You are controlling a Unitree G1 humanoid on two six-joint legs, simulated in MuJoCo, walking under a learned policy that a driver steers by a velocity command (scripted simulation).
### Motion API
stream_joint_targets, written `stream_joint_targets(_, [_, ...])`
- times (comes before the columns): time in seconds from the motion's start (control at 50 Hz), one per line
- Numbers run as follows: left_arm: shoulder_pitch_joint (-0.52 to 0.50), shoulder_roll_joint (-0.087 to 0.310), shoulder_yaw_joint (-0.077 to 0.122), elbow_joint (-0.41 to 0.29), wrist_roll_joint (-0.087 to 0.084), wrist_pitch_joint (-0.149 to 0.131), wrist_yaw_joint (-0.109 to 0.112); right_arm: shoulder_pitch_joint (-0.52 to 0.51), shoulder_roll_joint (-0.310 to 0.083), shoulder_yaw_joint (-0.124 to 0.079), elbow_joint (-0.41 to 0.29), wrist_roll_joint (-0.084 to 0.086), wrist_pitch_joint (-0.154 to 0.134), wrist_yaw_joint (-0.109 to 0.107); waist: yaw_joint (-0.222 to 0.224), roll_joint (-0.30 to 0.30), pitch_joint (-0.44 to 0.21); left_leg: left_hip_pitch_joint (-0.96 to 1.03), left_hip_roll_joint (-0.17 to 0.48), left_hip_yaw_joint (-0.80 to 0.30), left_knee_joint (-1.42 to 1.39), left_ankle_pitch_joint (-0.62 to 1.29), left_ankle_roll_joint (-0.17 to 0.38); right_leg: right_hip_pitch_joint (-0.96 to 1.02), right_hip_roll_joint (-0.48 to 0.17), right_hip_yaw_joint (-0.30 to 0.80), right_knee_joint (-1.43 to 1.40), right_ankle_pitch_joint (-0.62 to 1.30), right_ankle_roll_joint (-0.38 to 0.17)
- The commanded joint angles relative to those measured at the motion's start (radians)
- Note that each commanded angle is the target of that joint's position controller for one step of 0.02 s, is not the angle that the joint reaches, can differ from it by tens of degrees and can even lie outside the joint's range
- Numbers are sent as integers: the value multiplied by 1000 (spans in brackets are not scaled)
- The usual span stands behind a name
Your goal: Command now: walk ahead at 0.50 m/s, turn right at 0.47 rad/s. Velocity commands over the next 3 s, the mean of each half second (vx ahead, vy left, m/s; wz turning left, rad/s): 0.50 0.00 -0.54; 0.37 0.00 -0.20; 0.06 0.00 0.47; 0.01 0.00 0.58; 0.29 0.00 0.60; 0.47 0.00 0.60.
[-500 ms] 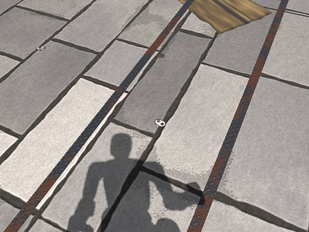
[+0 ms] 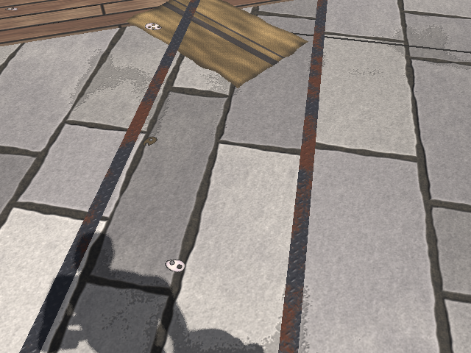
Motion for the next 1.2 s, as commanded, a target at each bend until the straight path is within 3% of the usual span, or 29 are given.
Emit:
stream_joint_targets(0.02, [-67, 8, -8, -81, 4, -10, -20, -74, -155, -35, -65, 7, -14, -13, 9, 86, 53, -42, 279, -61, -127, 306, 130, 23, -12, -30, -142, 122, -11])
stream_joint_targets(0.12, [-179, 20, -9, -156, 3, -8, -48, -13, -193, -49, -22, 31, 21, -18, -16, 89, 82, 125, 326, -3, -46, 440, 102, 0, 16, -99, -268, 11, -67])
stream_joint_targets(0.16, [-143, 49, 7, -168, 4, -3, -53, -27, -222, -57, -24, 37, 36, -24, 24, 125, 30, 160, 325, 28, 78, 763, 78, 106, 77, -159, -274, -93, -106])
stream_joint_targets(0.2, [76, 120, 51, -122, 0, 2, -45, -54, -236, -58, -31, 45, 52, -32, 155, 128, -93, 95, 285, 66, 394, 933, 39, 414, 164, -197, -336, -99, -164])
stream_joint_targets(0.22, [243, 198, 87, -81, -1, 12, -25, -44, -208, -46, -44, 31, 46, -36, 227, 55, -183, -126, 243, 67, 680, 691, -7, 723, 114, -63, -369, -67, -214])
stream_joint_targets(0.24, [219, 312, 103, -84, -10, 8, -14, 49, -53, 2, -101, -10, 20, -21, 102, -223, -245, -596, 36, 3, 1044, -280, -75, 1049, -149, 497, -446, -194, -393])
stream_joint_targets(0.26, [249, 245, 80, -119, 0, -9, -19, -31, -113, 0, -110, 22, -22, -5, 166, -111, -396, -709, -1, -249, 1166, -386, -62, 1121, -232, 775, -597, -309, -450])
stream_joint_targets(0.28, [219, 187, 63, -109, 9, -22, -22, -135, -163, -14, -143, 61, -43, 4, 183, -57, -260, -790, 50, -269, 1152, -291, -38, 1042, -206, 633, -624, -246, -392])
stream_joint_targets(0.32, [92, 128, 45, -125, 5, -30, -19, -154, -154, -12, -136, 27, -56, -7, 96, 41, -106, -704, 125, -259, 977, -151, -28, 756, -121, 410, -627, -55, -327])
stream_joint_targets(0.34, [49, 100, 34, -145, 17, -31, -14, -134, -165, -20, -130, 15, -46, -8, 59, 24, -88, -629, 146, -267, 928, -115, -34, 660, -93, 351, -648, 33, -318])
stream_joint_targets(0.42, [54, 128, 41, -145, 13, -36, 6, -147, -120, -13, -142, -1, -6, -10, 33, 22, -47, -565, 134, -232, 754, -24, -92, 492, -44, 242, -694, 174, -319])
stream_joint_targets(0.52, [124, 148, 48, -118, 3, -22, 27, -336, -79, 9, -188, 9, -10, 2, 107, -25, -11, -481, 61, -217, 383, 284, -113, 428, 28, 181, -676, 27, -242])
stream_joint_targets(0.62, [175, 139, 48, -93, -4, -9, 32, -384, -130, -8, -212, 25, -30, 21, 115, -52, -11, -431, 35, -261, 250, 234, -80, 540, -24, 318, -569, -65, -216])
stream_joint_targets(0.68, [159, 101, 37, -91, 7, -4, 32, -227, -160, -29, -167, 16, -44, 19, 36, -82, -63, -236, 35, -218, 190, 179, -16, 570, -2, 314, -430, 60, -175])
stream_joint_targets(0.7, [161, 52, 17, -99, 15, -7, 27, -107, -197, -42, -152, -1, -49, 14, -19, -32, -173, -24, 140, -309, 215, 159, 43, 502, 48, 255, -222, 38, -141])
stream_joint_targets(0.72, [281, 3, 1, -111, 1, -15, 31, 9, -288, -64, -127, -25, -42, 12, 4, 214, -310, 309, 343, -686, 185, 102, 205, 208, 192, 118, 122, -182, -51])
stream_joint_targets(0.74, [321, 43, 1, -100, -3, -21, 35, 47, -250, -60, -94, 2, -34, 26, 6, 358, -308, 351, 429, -968, 74, 32, 279, 30, 214, 114, 308, -548, -18])
stream_joint_targets(0.76, [245, 113, 17, -98, -3, -22, 34, -12, -177, -37, -109, 21, -29, 27, -3, 236, -184, 252, 402, -878, 73, 65, 253, -28, 172, 148, 393, -511, -11])
stream_joint_targets(0.8, [100, 123, 21, -131, 31, -19, 36, -129, -121, -11, -131, 14, -11, 28, 26, 105, -65, 22, 316, -612, 91, 418, 217, 14, 99, 52, 342, -415, 7])
stream_joint_targets(0.86, [89, 47, 6, -141, 43, -17, 34, -156, -98, 5, -111, 10, -2, 24, 74, 148, -76, -108, 216, -450, 90, 762, 188, 164, 63, 8, 92, -365, 31])
stream_joint_targets(0.9, [73, 17, -7, -143, 37, -15, 39, -146, -166, -17, -96, 12, 13, 10, 74, 173, -115, -132, 202, -411, 94, 837, 199, 244, 92, -22, -56, -320, 50])
stream_joint_targets(0.96, [23, 44, -2, -144, 26, 1, 45, -128, -219, -38, -91, 34, 45, -8, 57, 169, -148, -153, 200, -423, 92, 698, 185, 319, 129, -20, -174, -185, 56])
stream_joint_targets(1.08, [-47, 61, 12, -169, 21, 1, 36, -150, -190, -38, -105, 51, 92, -30, 75, 180, -89, -191, 154, -549, 156, 282, 123, 431, 147, 12, -462, -83, 24])
stream_joint_targets(1.1, [-25, 77, 19, -163, 25, -7, 37, -150, -168, -32, -112, 50, 96, -34, 86, 166, -91, -223, 120, -549, 201, 209, 87, 512, 109, 21, -551, 10, 0])
stream_joint_targets(1.12, [12, 135, 33, -168, 42, -9, 45, -124, -119, -17, -124, 33, 96, -34, 77, 67, -143, -308, 73, -500, 334, 19, 39, 645, -57, 133, -545, 139, -62])
stream_joint_targets(1.14, [-7, 189, 43, -180, 59, 6, 52, -29, -68, -3, -130, 24, 91, -32, 21, -170, -164, -485, -64, -339, 532, -388, -23, 748, -258, 334, -536, 397, -206])
stream_joint_targets(1.16, [28, 155, 42, -164, 62, 12, 45, -23, -140, -19, -131, 25, 88, -33, 51, -206, -181, -553, -36, -275, 747, -480, -67, 712, -346, 448, -568, 396, -315])
stream_joint_targets(1.18, [0, 105, 26, -172, 55, 9, 43, -27, -200, -41, -117, 33, 96, -33, 49, -117, -144, -569, -1, -288, 868, -419, -89, 678, -291, 371, -570, 343, -302])
stream_joint_targets(1.2, [-50, 76, 18, -174, 48, 8, 42, -29, -204, -51, -102, 37, 112, -38, 33, -74, -114, -578, 16, -284, 914, -354, -108, 644, -224, 268, -563, 292, -255])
